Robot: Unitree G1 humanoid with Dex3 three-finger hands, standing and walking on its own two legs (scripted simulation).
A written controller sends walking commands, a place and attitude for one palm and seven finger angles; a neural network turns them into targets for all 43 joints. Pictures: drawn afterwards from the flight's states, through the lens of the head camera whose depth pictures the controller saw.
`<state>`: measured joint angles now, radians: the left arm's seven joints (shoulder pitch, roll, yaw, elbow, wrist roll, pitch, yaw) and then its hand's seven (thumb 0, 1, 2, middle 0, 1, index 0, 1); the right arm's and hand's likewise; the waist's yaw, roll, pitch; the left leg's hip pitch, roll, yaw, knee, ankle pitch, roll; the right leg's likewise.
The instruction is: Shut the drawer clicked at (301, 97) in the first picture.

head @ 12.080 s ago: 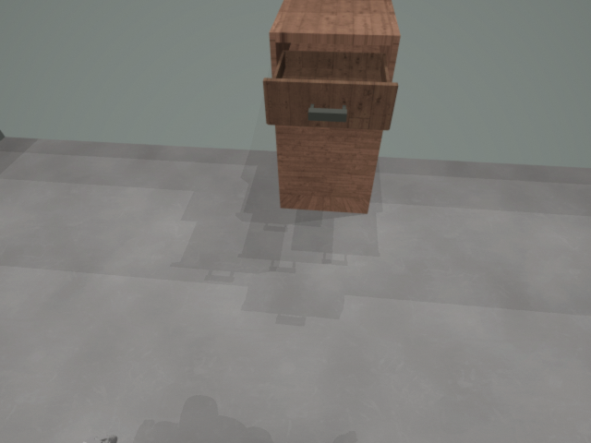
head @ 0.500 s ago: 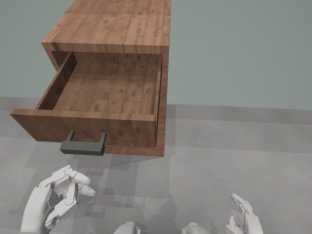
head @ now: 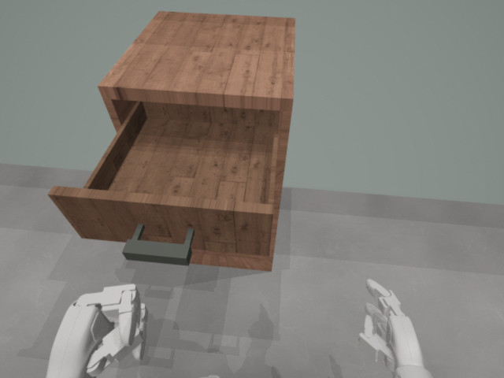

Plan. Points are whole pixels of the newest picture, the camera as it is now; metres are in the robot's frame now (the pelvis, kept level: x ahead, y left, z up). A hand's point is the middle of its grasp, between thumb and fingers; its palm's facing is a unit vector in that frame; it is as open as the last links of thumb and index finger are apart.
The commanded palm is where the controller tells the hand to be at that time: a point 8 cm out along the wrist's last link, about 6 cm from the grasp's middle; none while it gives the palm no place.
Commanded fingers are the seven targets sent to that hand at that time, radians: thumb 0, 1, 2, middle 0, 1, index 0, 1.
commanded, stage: raise the hand and make a fist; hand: left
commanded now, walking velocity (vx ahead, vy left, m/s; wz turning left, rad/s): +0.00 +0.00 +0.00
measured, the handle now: (161, 241) +0.34 +0.19 +0.00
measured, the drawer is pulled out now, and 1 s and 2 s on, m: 0.28 0.28 0.28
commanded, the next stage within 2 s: bring the fist close to the handle in 0.56 s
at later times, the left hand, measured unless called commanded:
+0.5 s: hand (131, 330) +0.17 +0.16 +0.10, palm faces +0.00 -1.00 -0.07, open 3.3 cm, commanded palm +0.12 +0.22 +0.11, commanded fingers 0.00 0.90 0.90 -1.40 -1.60 -1.40 -1.60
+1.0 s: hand (147, 322) +0.18 +0.15 +0.07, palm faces -0.02 -1.00 -0.05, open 3.3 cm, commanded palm +0.16 +0.21 +0.07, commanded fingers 0.00 0.90 0.90 -1.40 -1.60 -1.40 -1.60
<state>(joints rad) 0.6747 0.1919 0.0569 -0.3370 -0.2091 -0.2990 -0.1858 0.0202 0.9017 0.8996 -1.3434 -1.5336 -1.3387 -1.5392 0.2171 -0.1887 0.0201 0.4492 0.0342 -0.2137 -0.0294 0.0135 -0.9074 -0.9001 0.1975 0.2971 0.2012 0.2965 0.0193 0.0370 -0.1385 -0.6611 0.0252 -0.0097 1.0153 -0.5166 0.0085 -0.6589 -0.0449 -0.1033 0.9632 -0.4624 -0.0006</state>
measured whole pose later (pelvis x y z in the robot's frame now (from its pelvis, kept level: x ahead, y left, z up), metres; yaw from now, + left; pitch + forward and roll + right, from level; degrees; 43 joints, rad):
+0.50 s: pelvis +0.01 +0.00 +0.01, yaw +0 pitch +8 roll -2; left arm 0.71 0.20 0.09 -0.37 -0.23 -0.29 -0.19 0.02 0.90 0.90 -1.40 -1.60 -1.40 -1.60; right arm 0.27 -0.22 0.00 0.49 0.04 -0.24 -0.04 0.02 -0.91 -0.90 0.20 0.30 0.20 0.30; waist 0.01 0.04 -0.13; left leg -0.61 0.03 -0.01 0.97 -0.51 0.01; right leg -0.61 -0.04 -0.10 0.92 -0.45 0.00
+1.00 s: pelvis +0.00 -0.01 +0.00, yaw +0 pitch +10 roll -2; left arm 0.57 0.19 0.08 -0.22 -0.22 -0.33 -0.21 0.02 0.90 0.90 -1.40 -1.60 -1.40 -1.60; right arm 0.24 -0.22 0.01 0.50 0.03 -0.24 -0.04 0.01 -0.91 -0.90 0.20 0.30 0.20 0.30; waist 0.00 0.04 -0.12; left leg -0.69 0.03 -0.02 1.02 -0.51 0.00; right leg -0.68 -0.04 -0.11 0.97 -0.46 -0.01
